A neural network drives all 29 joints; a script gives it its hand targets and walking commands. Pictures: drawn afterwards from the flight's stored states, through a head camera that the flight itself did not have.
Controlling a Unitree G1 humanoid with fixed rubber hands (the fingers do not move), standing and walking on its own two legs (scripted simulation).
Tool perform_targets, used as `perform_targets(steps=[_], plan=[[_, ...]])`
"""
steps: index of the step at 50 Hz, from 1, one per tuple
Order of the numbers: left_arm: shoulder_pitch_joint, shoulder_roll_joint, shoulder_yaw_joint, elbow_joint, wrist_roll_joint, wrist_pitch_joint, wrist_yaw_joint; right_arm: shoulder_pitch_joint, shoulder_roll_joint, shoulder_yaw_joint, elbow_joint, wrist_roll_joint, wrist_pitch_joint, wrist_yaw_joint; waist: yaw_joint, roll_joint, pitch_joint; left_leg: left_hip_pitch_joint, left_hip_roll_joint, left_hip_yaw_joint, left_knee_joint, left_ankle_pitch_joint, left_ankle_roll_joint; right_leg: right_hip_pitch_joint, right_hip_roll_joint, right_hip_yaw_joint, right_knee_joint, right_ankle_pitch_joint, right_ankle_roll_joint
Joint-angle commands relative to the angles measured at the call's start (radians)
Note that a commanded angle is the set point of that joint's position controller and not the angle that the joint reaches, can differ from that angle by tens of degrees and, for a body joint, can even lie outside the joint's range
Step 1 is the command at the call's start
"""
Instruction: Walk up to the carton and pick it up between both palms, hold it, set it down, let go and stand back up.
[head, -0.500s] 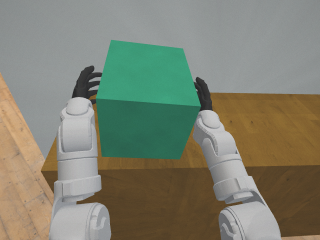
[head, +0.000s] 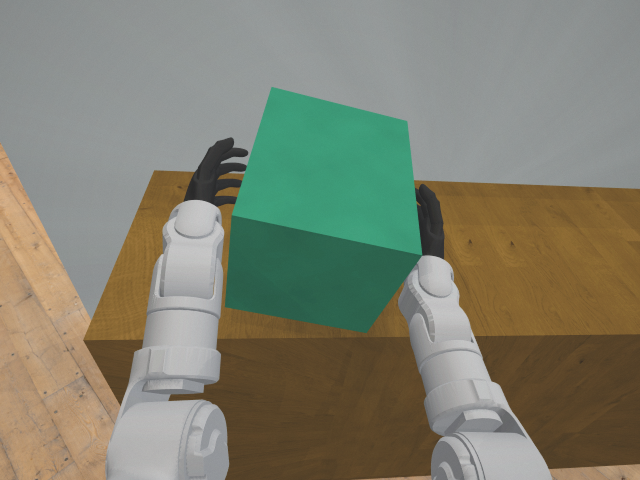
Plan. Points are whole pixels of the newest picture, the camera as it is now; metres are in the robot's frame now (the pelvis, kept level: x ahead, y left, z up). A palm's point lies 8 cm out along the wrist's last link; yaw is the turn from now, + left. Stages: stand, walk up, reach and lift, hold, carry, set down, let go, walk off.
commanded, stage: set down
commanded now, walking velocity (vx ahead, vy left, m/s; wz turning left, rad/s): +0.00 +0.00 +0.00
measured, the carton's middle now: (319, 210) +0.41 -0.03 +0.16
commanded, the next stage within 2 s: none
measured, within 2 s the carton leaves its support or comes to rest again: neither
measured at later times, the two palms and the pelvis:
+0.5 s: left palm (199, 201) +0.42 +0.12 +0.17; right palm (411, 238) +0.38 -0.15 +0.14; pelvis +0.02 +0.01 +0.00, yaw +1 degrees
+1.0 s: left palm (227, 194) +0.44 +0.09 +0.16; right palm (431, 238) +0.38 -0.18 +0.14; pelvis +0.02 +0.01 +0.00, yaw -1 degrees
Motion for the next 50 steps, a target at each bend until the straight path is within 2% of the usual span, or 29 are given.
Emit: perform_targets(steps=[1,3,6,7,8,12,15,17,18,21,22,24,25,30,31,33,34,35,36,38,39,40,41,42,43,45,47,48,50], plan=[[-0.545,-0.608,-0.512,-0.151,-0.178,-0.07,-0.087,-0.904,0.419,0.516,-0.422,0.045,-0.155,0.135,0.002,0.129,-0.595,0.185,-0.008,0.044,0.039,0.532,-0.071,0.089,0.078,-0.063,0.0,0.217,0.005],[-0.534,-0.58,-0.46,-0.072,-0.151,-0.057,-0.083,-0.977,0.42,0.523,-0.445,0.034,-0.139,0.139,0.035,0.064,-0.561,0.116,-0.013,0.048,0.01,0.409,-0.04,0.112,0.078,-0.063,-0.007,0.178,0.01],[-0.537,-0.593,-0.471,-0.093,-0.167,-0.045,-0.092,-0.932,0.425,0.545,-0.415,0.059,-0.118,0.125,0.002,0.037,-0.53,0.093,-0.022,0.052,-0.01,0.357,-0.024,0.184,0.06,-0.048,-0.004,0.258,0.029],[-0.499,-0.564,-0.445,-0.074,-0.151,-0.038,-0.103,-0.915,0.433,0.528,-0.387,0.049,-0.109,0.124,0.023,0.054,-0.504,0.048,-0.033,0.052,-0.017,0.33,-0.017,0.199,0.043,-0.032,0.004,0.294,0.038],[-0.536,-0.576,-0.463,-0.108,-0.166,-0.043,-0.098,-0.922,0.441,0.559,-0.415,0.057,-0.105,0.118,0.008,0.036,-0.58,0.084,-0.037,0.05,-0.005,0.367,-0.019,0.205,0.054,-0.034,0.011,0.335,0.04],[-0.519,-0.576,-0.449,-0.123,-0.139,-0.04,-0.116,-0.887,0.45,0.556,-0.39,0.086,-0.099,0.107,0.001,0.094,-0.547,0.096,-0.042,0.05,0.015,0.478,-0.046,0.222,0.06,-0.028,0.025,0.434,0.041],[-0.552,-0.587,-0.466,-0.09,-0.158,-0.04,-0.127,-0.871,0.401,0.469,-0.354,0.046,-0.096,0.107,-0.067,0.107,-0.523,0.111,-0.028,0.044,0.014,0.437,-0.063,0.17,0.07,-0.049,0.008,0.348,0.023],[-0.56,-0.6,-0.469,-0.077,-0.168,-0.053,-0.13,-0.85,0.419,0.47,-0.3,0.04,-0.103,0.102,-0.067,0.123,-0.491,0.136,-0.025,0.046,0.021,0.452,-0.071,0.139,0.067,-0.053,-0.004,0.314,0.019],[-0.517,-0.576,-0.47,-0.094,-0.177,-0.05,-0.133,-0.83,0.429,0.485,-0.339,0.049,-0.104,0.1,-0.039,0.107,-0.518,0.137,-0.024,0.047,0.021,0.488,-0.067,0.188,0.061,-0.049,0.014,0.396,0.02],[-0.539,-0.571,-0.438,-0.048,-0.164,-0.059,-0.146,-0.839,0.414,0.455,-0.296,0.038,-0.102,0.096,-0.065,0.1,-0.513,0.102,-0.037,0.037,0.022,0.47,-0.064,0.205,0.057,-0.04,0.019,0.461,0.029],[-0.543,-0.576,-0.42,0.003,-0.144,-0.059,-0.15,-0.875,0.405,0.435,-0.268,0.026,-0.09,0.103,-0.058,0.088,-0.453,0.074,-0.036,0.039,0.003,0.391,-0.054,0.177,0.063,-0.041,0.005,0.363,0.032],[-0.599,-0.566,-0.433,-0.029,-0.171,-0.087,-0.144,-0.873,0.421,0.442,-0.298,0.023,-0.115,0.107,-0.052,0.084,-0.491,0.07,-0.034,0.04,0.008,0.408,-0.057,0.187,0.06,-0.05,0.02,0.382,0.033],[-0.602,-0.62,-0.493,-0.106,-0.189,-0.104,-0.127,-0.891,0.442,0.47,-0.35,0.041,-0.14,0.112,-0.057,0.141,-0.603,0.148,-0.022,0.027,0.038,0.538,-0.084,0.139,0.083,-0.059,0.026,0.374,0.022],[-0.634,-0.622,-0.489,0.024,-0.22,-0.134,-0.111,-0.937,0.395,0.401,-0.299,0.003,-0.144,0.121,-0.073,0.145,-0.608,0.188,-0.005,0.017,0.055,0.566,-0.099,0.024,0.092,-0.069,-0.003,0.29,0.0],[-0.623,-0.596,-0.431,0.074,-0.185,-0.128,-0.115,-0.923,0.393,0.387,-0.238,-0.008,-0.133,0.124,-0.06,0.113,-0.512,0.138,-0.012,0.022,0.033,0.5,-0.08,0.058,0.081,-0.056,-0.006,0.283,0.008],[-0.64,-0.633,-0.436,0.113,-0.185,-0.139,-0.12,-0.952,0.384,0.33,-0.223,-0.032,-0.139,0.133,-0.084,0.12,-0.529,0.121,-0.006,0.021,0.019,0.447,-0.077,0.052,0.082,-0.06,-0.01,0.244,0.009],[-0.647,-0.608,-0.38,0.145,-0.155,-0.147,-0.12,-0.976,0.419,0.346,-0.209,-0.032,-0.134,0.136,-0.031,0.106,-0.533,0.09,-0.021,0.031,0.014,0.41,-0.062,0.074,0.073,-0.045,-0.012,0.238,0.014],[-0.662,-0.61,-0.377,0.163,-0.157,-0.159,-0.125,-0.966,0.406,0.307,-0.164,-0.054,-0.135,0.141,-0.063,0.089,-0.509,0.073,-0.022,0.04,-0.009,0.347,-0.061,0.075,0.073,-0.06,-0.005,0.235,0.019],[-0.638,-0.588,-0.333,0.19,-0.147,-0.159,-0.123,-1.0,0.434,0.356,-0.211,-0.036,-0.137,0.14,-0.012,0.047,-0.532,0.061,-0.029,0.043,-0.006,0.346,-0.036,0.132,0.065,-0.037,0.003,0.291,0.033],[-0.698,-0.599,-0.337,0.211,-0.161,-0.188,-0.129,-1.006,0.465,0.349,-0.204,-0.047,-0.147,0.135,-0.029,0.056,-0.607,0.012,-0.037,0.055,-0.017,0.294,-0.039,0.194,0.062,-0.035,0.023,0.354,0.042],[-0.683,-0.586,-0.326,0.231,-0.159,-0.2,-0.126,-1.058,0.486,0.368,-0.228,-0.045,-0.154,0.138,0.003,0.041,-0.649,-0.002,-0.04,0.061,-0.015,0.321,-0.039,0.183,0.067,-0.029,0.033,0.379,0.044],[-0.753,-0.614,-0.368,0.193,-0.182,-0.229,-0.121,-1.019,0.511,0.36,-0.199,-0.062,-0.154,0.139,-0.035,0.057,-0.715,0.036,-0.032,0.056,-0.014,0.347,-0.05,0.153,0.076,-0.05,0.041,0.37,0.042],[-0.773,-0.559,-0.314,0.23,-0.152,-0.244,-0.12,-1.038,0.52,0.353,-0.175,-0.062,-0.149,0.144,0.001,0.055,-0.674,-0.004,-0.043,0.064,-0.021,0.33,-0.045,0.205,0.064,-0.027,0.04,0.4,0.045],[-0.718,-0.564,-0.298,0.266,-0.141,-0.244,-0.122,-1.031,0.494,0.347,-0.147,-0.06,-0.152,0.144,0.001,0.084,-0.672,-0.045,-0.049,0.062,-0.027,0.314,-0.041,0.234,0.055,-0.028,0.048,0.424,0.043],[-0.715,-0.58,-0.287,0.293,-0.129,-0.239,-0.119,-1.044,0.474,0.29,-0.142,-0.078,-0.15,0.148,-0.031,0.082,-0.618,-0.03,-0.04,0.047,-0.023,0.307,-0.045,0.19,0.063,-0.03,0.042,0.384,0.041],[-0.716,-0.532,-0.202,0.335,-0.093,-0.244,-0.139,-1.001,0.474,0.257,-0.063,-0.106,-0.135,0.152,-0.008,0.042,-0.525,-0.045,-0.042,0.074,-0.064,0.227,-0.026,0.22,0.052,-0.029,0.028,0.366,0.054],[-0.794,-0.562,-0.232,0.341,-0.122,-0.277,-0.132,-1.021,0.476,0.238,-0.044,-0.103,-0.15,0.161,-0.033,0.079,-0.591,-0.031,-0.037,0.054,-0.059,0.237,-0.046,0.173,0.061,-0.037,0.014,0.282,0.041],[-0.788,-0.572,-0.247,0.38,-0.12,-0.28,-0.132,-1.023,0.492,0.236,-0.057,-0.133,-0.163,0.157,-0.038,0.05,-0.592,-0.045,-0.033,0.066,-0.053,0.237,-0.047,0.169,0.061,-0.042,0.025,0.298,0.041],[-0.832,-0.559,-0.291,0.356,-0.157,-0.306,-0.133,-1.014,0.496,0.234,-0.04,-0.121,-0.164,0.151,-0.066,0.095,-0.649,-0.026,-0.038,0.064,-0.026,0.325,-0.063,0.152,0.062,-0.031,0.04,0.42,0.036]])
